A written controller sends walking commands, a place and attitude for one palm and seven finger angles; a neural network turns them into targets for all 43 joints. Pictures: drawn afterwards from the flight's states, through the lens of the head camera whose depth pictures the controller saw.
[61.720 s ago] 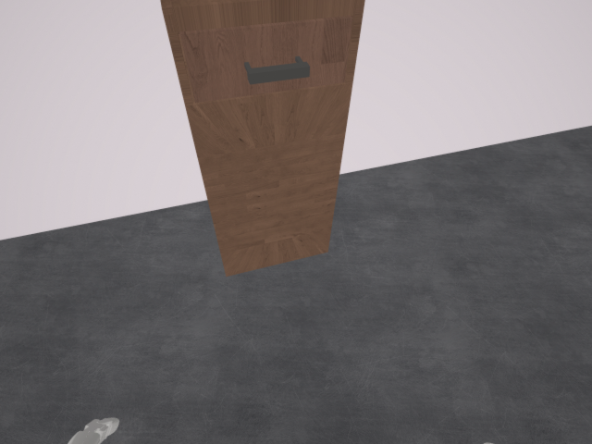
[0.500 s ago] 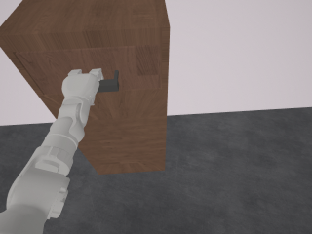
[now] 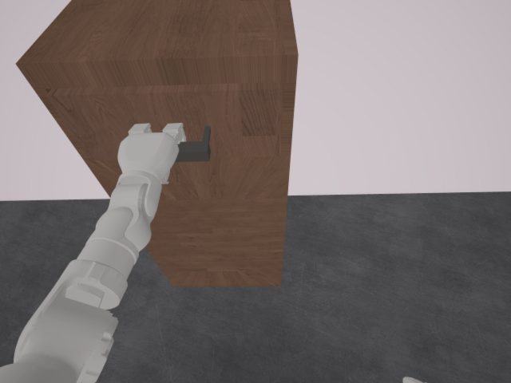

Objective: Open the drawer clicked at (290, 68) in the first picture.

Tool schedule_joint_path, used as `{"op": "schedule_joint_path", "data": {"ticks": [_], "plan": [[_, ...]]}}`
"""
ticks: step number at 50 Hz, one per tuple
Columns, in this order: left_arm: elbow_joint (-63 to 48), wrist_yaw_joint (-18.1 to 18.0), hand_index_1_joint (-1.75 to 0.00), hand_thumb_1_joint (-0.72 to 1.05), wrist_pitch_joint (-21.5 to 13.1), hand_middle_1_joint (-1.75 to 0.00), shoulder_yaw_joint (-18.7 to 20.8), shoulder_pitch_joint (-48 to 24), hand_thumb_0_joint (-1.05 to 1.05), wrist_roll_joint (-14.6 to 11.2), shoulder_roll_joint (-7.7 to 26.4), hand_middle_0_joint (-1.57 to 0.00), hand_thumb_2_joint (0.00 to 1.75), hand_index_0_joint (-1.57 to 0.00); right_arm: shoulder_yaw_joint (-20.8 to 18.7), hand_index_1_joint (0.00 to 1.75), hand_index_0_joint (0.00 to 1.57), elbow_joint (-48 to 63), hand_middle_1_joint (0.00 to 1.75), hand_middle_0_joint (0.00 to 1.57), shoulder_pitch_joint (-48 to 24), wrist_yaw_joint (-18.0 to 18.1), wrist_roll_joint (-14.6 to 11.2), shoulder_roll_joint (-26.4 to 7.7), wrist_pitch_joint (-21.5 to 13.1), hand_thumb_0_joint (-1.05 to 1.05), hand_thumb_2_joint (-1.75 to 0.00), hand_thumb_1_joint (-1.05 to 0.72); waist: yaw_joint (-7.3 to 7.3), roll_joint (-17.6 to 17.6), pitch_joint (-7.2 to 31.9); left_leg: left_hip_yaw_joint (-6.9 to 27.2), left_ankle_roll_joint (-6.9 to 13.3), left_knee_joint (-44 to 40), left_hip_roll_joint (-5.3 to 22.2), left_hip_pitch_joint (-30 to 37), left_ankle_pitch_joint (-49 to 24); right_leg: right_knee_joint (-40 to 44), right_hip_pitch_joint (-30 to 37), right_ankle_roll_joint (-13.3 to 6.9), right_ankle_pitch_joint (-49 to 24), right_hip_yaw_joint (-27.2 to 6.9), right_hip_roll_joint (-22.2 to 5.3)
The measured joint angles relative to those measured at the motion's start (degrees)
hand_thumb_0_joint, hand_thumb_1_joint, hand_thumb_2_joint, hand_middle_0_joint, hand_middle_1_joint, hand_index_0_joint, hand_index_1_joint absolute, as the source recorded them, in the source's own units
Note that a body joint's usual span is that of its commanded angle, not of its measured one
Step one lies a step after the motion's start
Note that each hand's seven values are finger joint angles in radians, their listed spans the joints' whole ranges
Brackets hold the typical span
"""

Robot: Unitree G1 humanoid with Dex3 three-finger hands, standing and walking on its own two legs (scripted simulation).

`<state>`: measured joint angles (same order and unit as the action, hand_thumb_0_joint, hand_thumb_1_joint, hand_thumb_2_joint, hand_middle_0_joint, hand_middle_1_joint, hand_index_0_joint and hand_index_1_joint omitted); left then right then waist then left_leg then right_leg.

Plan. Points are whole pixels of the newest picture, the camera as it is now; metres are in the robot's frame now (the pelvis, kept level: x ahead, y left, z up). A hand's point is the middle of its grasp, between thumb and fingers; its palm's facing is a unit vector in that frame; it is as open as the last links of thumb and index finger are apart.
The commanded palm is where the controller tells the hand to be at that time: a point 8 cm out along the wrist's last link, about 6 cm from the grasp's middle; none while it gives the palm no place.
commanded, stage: pull the drawer open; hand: left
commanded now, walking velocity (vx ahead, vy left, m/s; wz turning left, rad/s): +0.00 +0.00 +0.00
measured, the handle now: (171, 142) +0.50 +0.16 +0.09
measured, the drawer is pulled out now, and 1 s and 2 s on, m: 0.01 0.05 0.11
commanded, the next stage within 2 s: none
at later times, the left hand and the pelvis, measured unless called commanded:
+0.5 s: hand (159, 180) +0.43 +0.18 +0.07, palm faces +0.01 -0.07 -1.00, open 5.8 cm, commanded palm +0.37 +0.17 +0.13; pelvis -0.01 +0.00 +0.00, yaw -2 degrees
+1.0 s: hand (156, 190) +0.40 +0.18 +0.07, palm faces -0.04 -0.05 -1.00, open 5.8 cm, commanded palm +0.36 +0.17 +0.13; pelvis -0.01 -0.01 +0.00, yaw +0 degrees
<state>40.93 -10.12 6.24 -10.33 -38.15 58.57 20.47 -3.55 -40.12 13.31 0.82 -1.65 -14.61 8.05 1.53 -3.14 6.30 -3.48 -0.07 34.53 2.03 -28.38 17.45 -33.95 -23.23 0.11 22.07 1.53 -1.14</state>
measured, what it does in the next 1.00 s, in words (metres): stands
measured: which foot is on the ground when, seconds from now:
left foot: down 0.00-1.00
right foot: down 0.00-1.00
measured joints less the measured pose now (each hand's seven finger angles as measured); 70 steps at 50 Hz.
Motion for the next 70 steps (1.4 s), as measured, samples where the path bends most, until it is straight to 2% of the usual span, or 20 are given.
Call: {"op": "schedule_joint_path", "data": {"ticks": [8, 15, 19, 23, 30, 34, 39, 43, 48, 55, 62, 66, 70], "plan": [[5.67, 1.43, -1.35, 0.67, -1.02, -1.35, -0.26, -3.98, -0.01, -0.74, 0.37, -0.36, 0.79, -0.39, 0.20, 0.30, 0.20, 0.44, 0.30, 0.20, -0.78, 0.69, 0.32, 0.49, -0.12, 0.01, -0.90, -0.91, 0.37, -0.45, -0.09, 0.57, -0.17, 0.32, -0.13, -0.70, -0.58, -0.96, -0.77, -0.19, -0.02, 0.52, -0.09], [7.65, 0.80, -1.35, 0.68, -3.11, -1.35, 1.36, -5.06, 0.00, -0.59, 0.99, -0.34, 0.78, -0.40, 0.28, 0.30, 0.20, 0.19, 0.30, 0.20, 1.47, 0.92, 0.46, 0.51, -0.20, 0.01, -0.90, -0.91, 0.84, -0.23, -0.27, 0.61, -0.30, 0.78, 0.05, -1.61, -0.86, -1.81, -1.88, -0.40, -0.08, 0.51, 0.07], [5.60, 0.16, -1.35, 0.69, -3.24, -1.35, 2.34, -3.03, 0.00, -0.66, 1.52, -0.32, 0.78, -0.38, -0.22, 0.30, 0.20, 0.16, 0.30, 0.20, 3.08, 0.52, 0.48, 0.26, 0.07, 0.01, -0.90, -0.91, 1.07, -0.30, -0.07, 0.09, -0.30, 0.68, 0.32, -1.69, -0.84, -1.71, -2.23, -0.42, -0.31, -0.05, 0.31], [-0.45, -0.14, -1.35, 0.70, -2.50, -1.35, 3.45, 2.54, 0.01, -1.29, 1.77, -0.29, 0.77, -0.38, -0.82, 0.30, 0.20, 0.43, 0.30, 0.20, 4.31, -0.15, 0.36, -0.17, 0.50, 0.01, -0.90, -0.91, 1.08, -0.63, 0.44, -0.89, -0.18, -0.08, 0.58, -0.63, -0.66, -0.80, -1.54, -0.28, -0.61, -1.04, 0.53], [-13.92, -0.35, -1.34, 0.72, 0.70, -1.35, 2.53, 13.81, 0.02, -2.38, 0.86, -0.25, 0.77, -0.38, -0.91, 0.30, 0.20, 1.13, 0.30, 0.20, 3.27, -1.20, -0.39, -0.44, 0.63, 0.01, -0.90, -0.91, 0.30, -0.71, 0.68, -1.80, 0.04, -1.70, 0.41, 2.73, -0.25, 1.11, 1.62, 0.11, -0.69, -1.93, 0.38], [-11.80, -0.85, -1.34, 0.71, 1.88, -1.35, -1.08, 10.56, 0.01, -1.29, -0.31, -0.28, 0.80, -0.37, -0.21, 0.30, 0.20, 0.15, 0.30, 0.20, 0.35, -0.42, -0.68, -0.30, 0.06, 0.01, -0.90, -0.91, -0.86, -0.25, -0.16, -0.42, 0.05, -0.99, -0.12, 2.76, -0.17, 0.75, 2.47, 0.11, -0.23, -0.52, -0.08], [-7.65, 0.39, -1.35, 0.68, 2.96, -1.35, -3.16, 6.28, 0.00, -0.79, -0.97, -0.32, 0.81, -0.38, 0.58, 0.30, 0.20, 0.64, 0.30, 0.20, -3.63, 0.53, -0.57, 0.20, -0.02, 0.01, -0.90, -0.91, -1.52, -0.33, -0.54, 0.33, 0.02, -0.94, -0.40, 2.40, -0.78, 0.50, 2.34, -0.03, -0.44, 0.22, -0.28], [-4.41, 1.76, -1.35, 0.67, 2.63, -1.35, -3.42, 3.93, 0.00, -1.34, -1.16, -0.34, 0.80, -0.39, 1.36, 0.30, 0.20, 1.54, 0.30, 0.20, -5.05, 1.18, -0.52, 0.72, -0.02, 0.01, -0.90, -0.91, -1.58, -0.50, -0.53, 0.57, -0.03, -1.12, -0.56, 2.51, -1.17, 0.21, 2.34, -0.05, -0.47, 0.46, -0.42], [-2.31, 2.87, -1.35, 0.67, 0.62, -1.35, -2.15, 2.68, 0.01, -1.64, -0.92, -0.34, 0.77, -0.40, 2.15, 0.30, 0.20, 2.11, 0.30, 0.20, -4.41, 1.70, -0.35, 1.31, -0.03, 0.01, -0.90, -0.91, -1.54, -0.04, -0.58, 0.64, -0.22, -1.29, -0.52, 2.67, -1.47, -0.20, 2.25, -0.25, -0.41, 0.51, -0.37], [-11.39, 2.58, -1.33, 0.70, -0.54, -1.35, 1.27, 11.01, 0.02, -2.09, 0.40, -0.27, 0.76, -0.38, 1.26, 0.30, 0.20, 3.18, 0.30, 0.20, -1.22, 0.38, -0.07, 0.86, 0.55, 0.01, -0.90, -0.91, -1.18, -0.41, -0.39, -0.60, -0.38, -1.88, 0.09, 3.59, -1.11, 0.38, 2.54, -0.35, -0.58, -0.79, 0.17], [-26.44, 1.31, -1.31, 0.72, 1.27, -1.35, 1.70, 23.95, 0.03, -2.79, 0.25, -0.23, 0.77, -0.37, 0.07, 0.30, 0.20, 2.65, 0.30, 0.20, 0.02, -1.38, -0.10, -0.32, 0.19, 0.01, -0.90, -0.91, -1.75, -1.02, -0.44, -1.33, -0.29, -2.78, 0.10, 5.49, -0.53, 1.50, 4.26, -0.14, -0.38, -1.54, 0.18], [-25.52, 0.21, -1.32, 0.71, 2.64, -1.35, -1.95, 21.81, 0.02, -1.80, -0.09, -0.26, 0.80, -0.37, 0.15, 0.30, 0.20, 0.73, 0.30, 0.20, -1.47, -0.63, -0.36, -0.56, -0.41, 0.01, -0.90, -0.91, -2.89, -0.92, -1.16, 0.04, -0.39, -2.00, -0.30, 5.34, -0.37, 1.12, 4.93, -0.23, 0.11, -0.15, -0.14], [-22.81, 0.76, -1.33, 0.69, 4.08, -1.35, -3.72, 18.88, 0.01, -1.39, -0.35, -0.29, 0.81, -0.38, 0.61, 0.30, 0.20, 0.04, 0.30, 0.20, -4.13, 0.11, -0.38, -0.10, -0.48, 0.01, -0.90, -0.91, -3.33, -1.06, -1.37, 0.66, -0.46, -2.06, -0.42, 5.28, -0.85, 1.08, 5.06, -0.41, -0.09, 0.45, -0.20]]}}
